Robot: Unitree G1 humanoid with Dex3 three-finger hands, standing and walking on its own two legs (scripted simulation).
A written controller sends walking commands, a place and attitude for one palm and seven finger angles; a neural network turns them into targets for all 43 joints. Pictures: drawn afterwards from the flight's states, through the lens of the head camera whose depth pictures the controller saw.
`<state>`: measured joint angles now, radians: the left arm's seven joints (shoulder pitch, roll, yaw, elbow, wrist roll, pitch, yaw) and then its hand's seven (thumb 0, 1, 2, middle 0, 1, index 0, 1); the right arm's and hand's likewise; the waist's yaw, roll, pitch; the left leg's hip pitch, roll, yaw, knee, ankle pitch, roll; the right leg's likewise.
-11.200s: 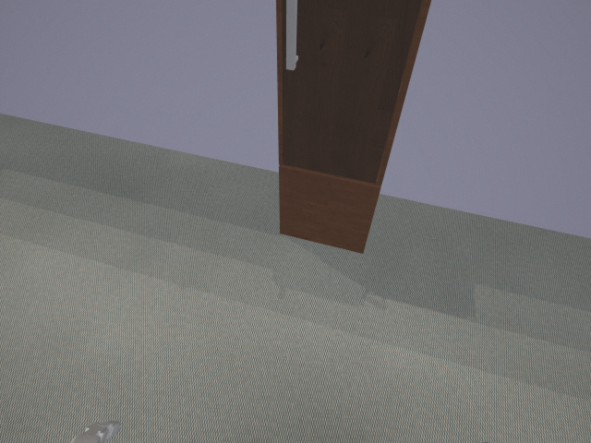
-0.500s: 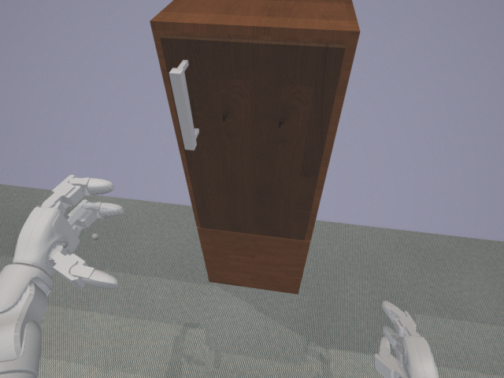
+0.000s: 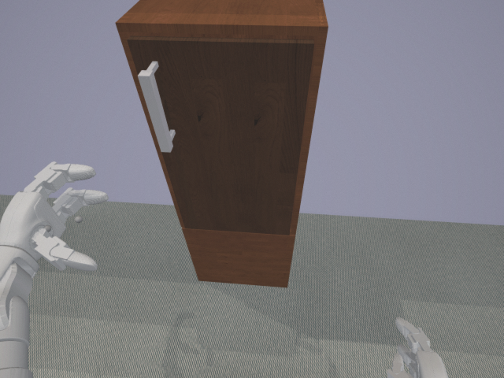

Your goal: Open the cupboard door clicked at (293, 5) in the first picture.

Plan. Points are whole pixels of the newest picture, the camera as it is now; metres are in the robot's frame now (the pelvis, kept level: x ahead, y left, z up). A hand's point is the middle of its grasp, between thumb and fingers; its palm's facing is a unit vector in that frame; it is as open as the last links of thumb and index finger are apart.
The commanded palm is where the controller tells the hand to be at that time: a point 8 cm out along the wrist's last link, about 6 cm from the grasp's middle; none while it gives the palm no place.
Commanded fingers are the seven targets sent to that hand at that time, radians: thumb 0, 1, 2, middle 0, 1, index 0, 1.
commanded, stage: raise the hand with hooked fingers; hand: left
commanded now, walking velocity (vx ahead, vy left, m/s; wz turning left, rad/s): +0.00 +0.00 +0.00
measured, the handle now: (160, 109) +0.58 +0.23 +0.13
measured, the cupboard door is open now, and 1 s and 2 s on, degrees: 0 0 0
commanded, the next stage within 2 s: move the hooked fingers beside the handle in 0.24 s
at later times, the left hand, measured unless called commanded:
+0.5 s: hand (62, 210) +0.30 +0.30 +0.14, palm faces +0.04 -1.00 -0.03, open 14.0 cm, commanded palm +0.28 +0.33 +0.15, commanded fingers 0.00 -0.50 0.30 -0.30 -1.20 -0.30 -1.20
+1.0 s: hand (90, 170) +0.38 +0.29 +0.14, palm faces +0.01 -1.00 -0.01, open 14.0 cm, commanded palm +0.36 +0.34 +0.14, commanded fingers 0.00 -0.50 0.30 -0.30 -1.20 -0.30 -1.20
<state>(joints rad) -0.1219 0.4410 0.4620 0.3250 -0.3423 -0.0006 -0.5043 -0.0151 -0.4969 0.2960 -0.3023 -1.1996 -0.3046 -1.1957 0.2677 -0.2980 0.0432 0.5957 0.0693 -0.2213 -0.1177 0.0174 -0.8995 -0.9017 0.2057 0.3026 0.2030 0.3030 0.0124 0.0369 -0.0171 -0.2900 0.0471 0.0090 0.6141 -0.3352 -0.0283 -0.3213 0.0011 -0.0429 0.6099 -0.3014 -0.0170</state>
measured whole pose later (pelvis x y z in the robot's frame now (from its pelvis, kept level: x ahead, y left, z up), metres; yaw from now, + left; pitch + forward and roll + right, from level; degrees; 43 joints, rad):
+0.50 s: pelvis +0.00 +0.02 +0.00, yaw +2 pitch +0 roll -1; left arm -0.24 0.45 0.41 0.39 -0.30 0.00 -0.48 -0.02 -0.50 0.30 -0.30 -1.20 -0.30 -1.20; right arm 0.25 -0.26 0.08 0.61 0.07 -0.23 -0.14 0.02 -0.90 -0.90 0.21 0.30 0.20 0.30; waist 0.04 0.03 0.00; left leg -0.27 0.02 -0.01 0.60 -0.32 0.00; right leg -0.28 -0.03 -0.06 0.56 -0.28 0.01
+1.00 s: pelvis +0.00 +0.01 +0.00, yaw +1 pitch +5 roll -1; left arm -0.54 0.55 0.45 0.77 -0.25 -0.09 -0.51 -0.02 -0.50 0.30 -0.30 -1.20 -0.30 -1.20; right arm 0.32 -0.30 0.05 0.64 0.06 -0.16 -0.12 0.02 -0.90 -0.90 0.21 0.30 0.20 0.30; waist -0.03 0.01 -0.02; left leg -0.38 0.03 0.00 0.64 -0.34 -0.01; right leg -0.40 -0.01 -0.05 0.61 -0.29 0.00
